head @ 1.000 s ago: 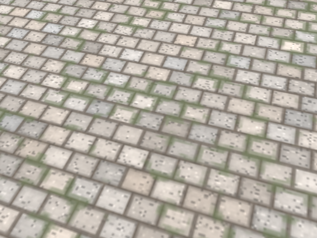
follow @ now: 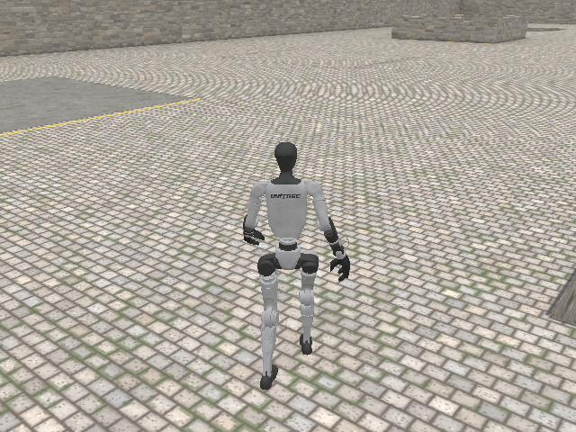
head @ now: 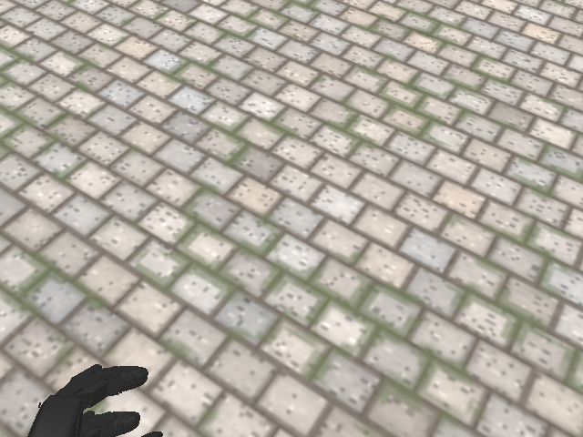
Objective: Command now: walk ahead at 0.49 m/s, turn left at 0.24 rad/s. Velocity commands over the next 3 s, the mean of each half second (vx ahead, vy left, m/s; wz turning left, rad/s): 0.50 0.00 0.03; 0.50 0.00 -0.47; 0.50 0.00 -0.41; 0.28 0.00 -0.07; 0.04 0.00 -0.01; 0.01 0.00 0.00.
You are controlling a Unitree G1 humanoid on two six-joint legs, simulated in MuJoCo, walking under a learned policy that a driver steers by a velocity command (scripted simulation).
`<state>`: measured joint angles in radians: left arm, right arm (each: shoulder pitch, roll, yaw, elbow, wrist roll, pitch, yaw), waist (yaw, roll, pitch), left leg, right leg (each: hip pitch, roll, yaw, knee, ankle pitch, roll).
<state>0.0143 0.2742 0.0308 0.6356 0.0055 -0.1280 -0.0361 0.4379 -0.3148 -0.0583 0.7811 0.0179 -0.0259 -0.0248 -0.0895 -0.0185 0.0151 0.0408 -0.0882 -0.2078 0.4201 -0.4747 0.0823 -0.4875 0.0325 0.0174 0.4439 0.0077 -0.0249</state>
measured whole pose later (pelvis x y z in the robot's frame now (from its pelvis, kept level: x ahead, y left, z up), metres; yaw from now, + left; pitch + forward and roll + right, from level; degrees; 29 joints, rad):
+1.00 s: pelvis +0.54 -0.02 +0.00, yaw -19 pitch +1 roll +2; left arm 0.07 0.28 0.05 0.63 -0.02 -0.02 -0.06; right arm 0.34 -0.31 -0.08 0.84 0.02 -0.04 -0.01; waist -0.06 -0.02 0.05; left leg 0.07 0.07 0.28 0.45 -0.47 -0.05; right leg -0.51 -0.02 -0.05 0.60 -0.14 -0.10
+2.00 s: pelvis +1.00 -0.20 +0.01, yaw -30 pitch +1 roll +1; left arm 0.10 0.24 0.04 0.72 0.02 -0.04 0.01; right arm 0.25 -0.28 -0.03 0.87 -0.01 -0.05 0.00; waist -0.05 0.01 0.02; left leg -0.17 -0.03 0.00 0.57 -0.42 0.01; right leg -0.40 0.00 0.01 0.49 -0.11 -0.02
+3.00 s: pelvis +1.03 -0.22 +0.01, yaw -31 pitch -2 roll +0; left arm 0.10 0.22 0.05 1.11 0.00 0.03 0.04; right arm 0.31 -0.20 0.00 1.07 -0.01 -0.01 -0.03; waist 0.00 0.00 0.04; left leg -0.09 0.00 0.01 0.47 -0.36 0.00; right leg -0.29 0.01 0.03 0.49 -0.17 0.00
